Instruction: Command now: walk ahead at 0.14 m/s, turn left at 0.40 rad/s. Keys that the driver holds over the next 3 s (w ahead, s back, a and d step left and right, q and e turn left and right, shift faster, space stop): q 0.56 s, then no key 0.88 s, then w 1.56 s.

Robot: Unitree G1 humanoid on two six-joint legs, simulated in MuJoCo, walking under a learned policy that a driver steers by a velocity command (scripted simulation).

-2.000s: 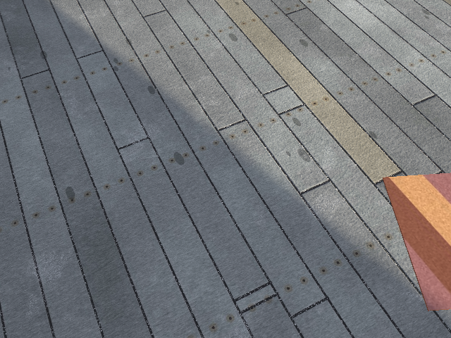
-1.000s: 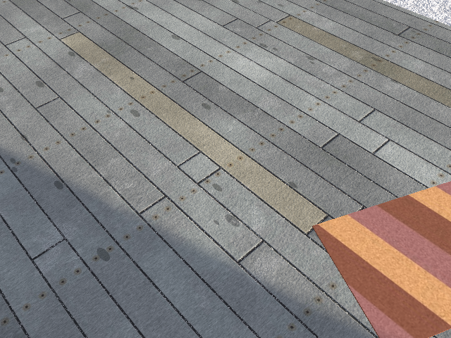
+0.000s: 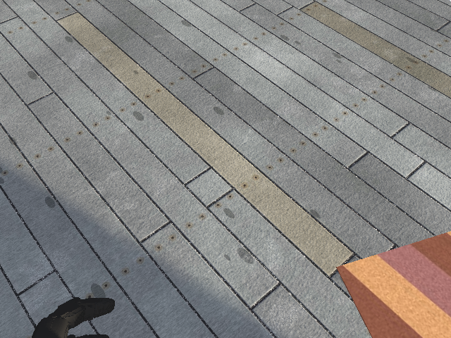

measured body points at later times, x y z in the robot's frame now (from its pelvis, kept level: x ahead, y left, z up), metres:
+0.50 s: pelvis +0.05 +0.03 +0.01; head +0.08 +0.07 +0.46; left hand +0.11 +0.34 -0.11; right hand +0.25 -0.22 -0.07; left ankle +0.04 +0.12 -0.72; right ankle +0.12 -0.11 -0.67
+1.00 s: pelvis +0.09 +0.02 +0.02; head +0.11 +0.01 +0.47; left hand +0.09 +0.31 -0.10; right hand +0.33 -0.16 -0.10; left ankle +0.04 +0.12 -0.72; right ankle +0.14 -0.10 -0.72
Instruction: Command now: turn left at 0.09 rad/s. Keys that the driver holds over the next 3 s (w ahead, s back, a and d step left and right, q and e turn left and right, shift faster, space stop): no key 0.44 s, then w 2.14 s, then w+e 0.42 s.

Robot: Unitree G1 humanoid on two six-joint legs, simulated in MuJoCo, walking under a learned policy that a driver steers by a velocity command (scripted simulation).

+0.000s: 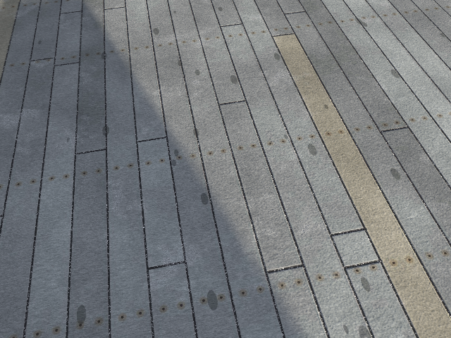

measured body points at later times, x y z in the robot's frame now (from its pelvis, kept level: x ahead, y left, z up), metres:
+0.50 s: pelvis +0.00 -0.01 +0.00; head +0.01 -0.01 +0.45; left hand +0.10 +0.26 -0.13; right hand +0.09 -0.28 -0.13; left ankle +0.00 +0.11 -0.74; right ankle -0.01 -0.12 -0.74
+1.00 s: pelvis +0.15 +0.02 +0.01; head +0.17 +0.04 +0.46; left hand +0.34 +0.27 -0.11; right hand +0.09 -0.23 -0.13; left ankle +0.03 +0.12 -0.74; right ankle +0.31 -0.14 -0.69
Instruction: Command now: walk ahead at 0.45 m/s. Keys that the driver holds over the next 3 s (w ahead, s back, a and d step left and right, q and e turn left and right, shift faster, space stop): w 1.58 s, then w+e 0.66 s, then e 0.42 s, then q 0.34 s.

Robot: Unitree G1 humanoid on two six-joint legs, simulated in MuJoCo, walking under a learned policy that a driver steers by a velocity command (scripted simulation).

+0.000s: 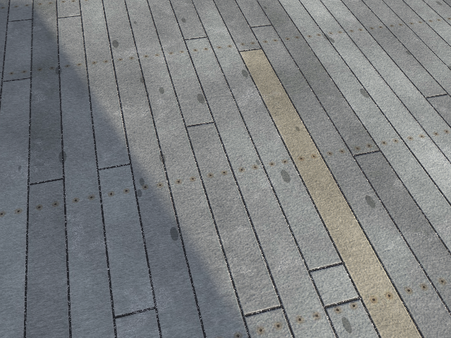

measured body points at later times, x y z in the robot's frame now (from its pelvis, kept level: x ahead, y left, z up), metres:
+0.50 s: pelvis +0.29 -0.05 +0.00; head +0.31 -0.05 +0.45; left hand +0.29 +0.22 -0.13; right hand +0.46 -0.31 -0.10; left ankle +0.47 +0.13 -0.68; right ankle +0.25 -0.13 -0.74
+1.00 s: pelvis +0.59 +0.01 +0.00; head +0.61 +0.01 +0.45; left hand +0.73 +0.28 -0.11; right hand +0.61 -0.26 -0.13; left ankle +0.56 +0.10 -0.74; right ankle +0.72 -0.17 -0.68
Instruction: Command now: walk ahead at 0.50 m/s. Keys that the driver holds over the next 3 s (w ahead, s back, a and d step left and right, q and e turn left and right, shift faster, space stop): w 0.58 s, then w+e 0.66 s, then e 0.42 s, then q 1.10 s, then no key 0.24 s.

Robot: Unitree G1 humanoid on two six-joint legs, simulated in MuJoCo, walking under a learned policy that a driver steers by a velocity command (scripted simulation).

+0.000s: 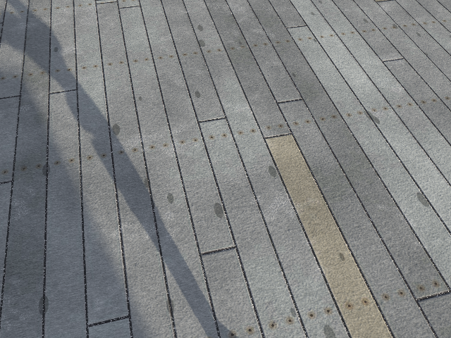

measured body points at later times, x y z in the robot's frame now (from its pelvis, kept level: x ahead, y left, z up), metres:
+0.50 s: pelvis +0.28 -0.08 +0.00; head +0.30 -0.09 +0.45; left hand +0.31 +0.19 -0.13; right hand +0.42 -0.35 -0.12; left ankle +0.38 +0.10 -0.68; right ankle +0.27 -0.15 -0.75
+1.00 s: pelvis +0.57 -0.02 +0.00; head +0.59 -0.02 +0.44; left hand +0.70 +0.24 -0.13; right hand +0.59 -0.30 -0.13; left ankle +0.59 +0.08 -0.75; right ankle +0.57 -0.19 -0.67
